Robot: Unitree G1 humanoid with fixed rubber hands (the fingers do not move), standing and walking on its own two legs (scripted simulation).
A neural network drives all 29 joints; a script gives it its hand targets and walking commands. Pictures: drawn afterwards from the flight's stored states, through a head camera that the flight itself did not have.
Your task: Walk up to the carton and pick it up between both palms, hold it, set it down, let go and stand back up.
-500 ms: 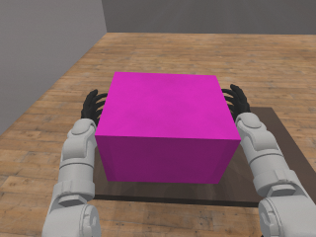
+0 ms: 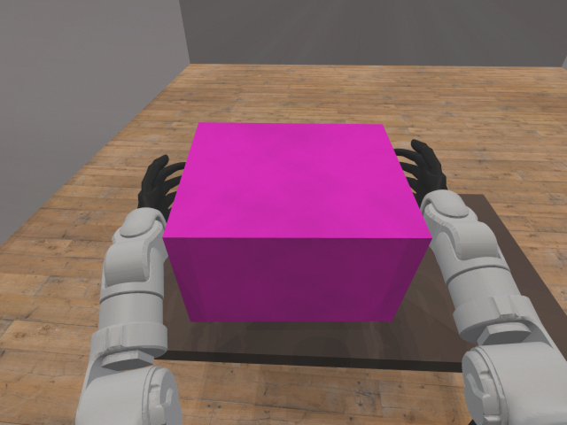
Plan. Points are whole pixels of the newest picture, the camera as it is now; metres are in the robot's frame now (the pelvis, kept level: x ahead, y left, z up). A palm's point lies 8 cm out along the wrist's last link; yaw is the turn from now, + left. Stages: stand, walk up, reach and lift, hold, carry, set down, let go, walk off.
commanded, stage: hold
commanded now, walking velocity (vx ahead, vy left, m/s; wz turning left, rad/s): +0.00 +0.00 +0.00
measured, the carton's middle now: (291, 217) +0.39 +0.01 +0.14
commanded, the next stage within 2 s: none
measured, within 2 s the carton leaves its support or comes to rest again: neither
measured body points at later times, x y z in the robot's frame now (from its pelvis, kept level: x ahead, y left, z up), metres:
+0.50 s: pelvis +0.00 +0.00 +0.00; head -0.07 +0.01 +0.45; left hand +0.37 +0.21 +0.19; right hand +0.38 -0.18 +0.20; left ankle +0.02 +0.16 -0.75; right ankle +0.01 -0.14 -0.75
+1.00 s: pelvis +0.00 +0.00 +0.00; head -0.07 +0.01 +0.45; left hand +0.37 +0.21 +0.19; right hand +0.38 -0.18 +0.20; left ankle +0.02 +0.16 -0.75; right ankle +0.01 -0.14 -0.75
